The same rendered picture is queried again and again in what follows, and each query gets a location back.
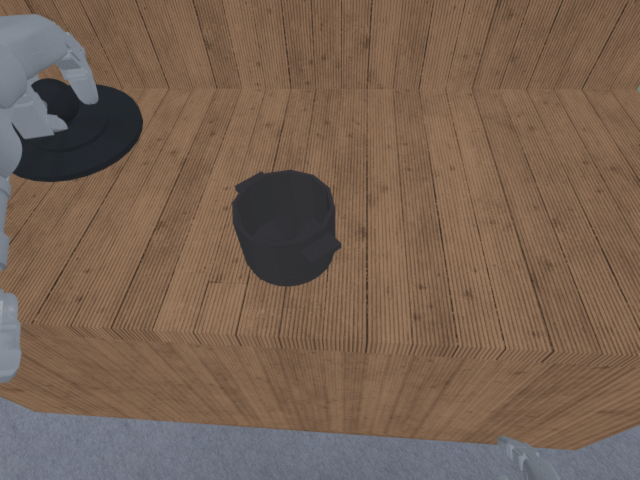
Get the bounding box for robot left upper arm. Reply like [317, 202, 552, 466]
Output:
[0, 289, 22, 383]

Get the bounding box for lid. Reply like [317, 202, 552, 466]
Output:
[11, 85, 143, 182]

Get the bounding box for robot left hand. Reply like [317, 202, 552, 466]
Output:
[0, 14, 98, 139]

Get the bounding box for left robot forearm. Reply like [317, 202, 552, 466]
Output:
[0, 44, 27, 271]

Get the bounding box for table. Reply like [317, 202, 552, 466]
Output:
[0, 0, 640, 450]

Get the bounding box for knob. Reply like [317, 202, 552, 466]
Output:
[31, 78, 79, 123]

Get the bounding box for robot right hand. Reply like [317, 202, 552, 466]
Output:
[497, 436, 560, 480]

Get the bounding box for pot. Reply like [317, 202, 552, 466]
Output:
[232, 170, 341, 287]

